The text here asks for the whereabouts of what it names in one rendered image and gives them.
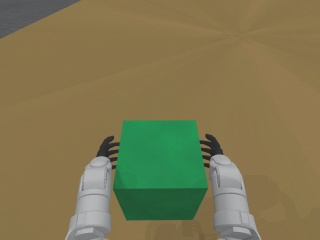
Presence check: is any robot right forearm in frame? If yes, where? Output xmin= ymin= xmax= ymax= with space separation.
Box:
xmin=209 ymin=154 xmax=262 ymax=240

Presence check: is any carton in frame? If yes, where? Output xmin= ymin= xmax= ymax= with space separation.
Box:
xmin=113 ymin=120 xmax=208 ymax=221

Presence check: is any robot left hand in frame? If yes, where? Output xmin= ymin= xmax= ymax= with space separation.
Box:
xmin=96 ymin=135 xmax=120 ymax=170

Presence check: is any robot right hand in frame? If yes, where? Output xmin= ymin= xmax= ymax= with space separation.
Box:
xmin=199 ymin=134 xmax=224 ymax=168

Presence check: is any robot left forearm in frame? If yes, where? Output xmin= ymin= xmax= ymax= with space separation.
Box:
xmin=65 ymin=156 xmax=113 ymax=240

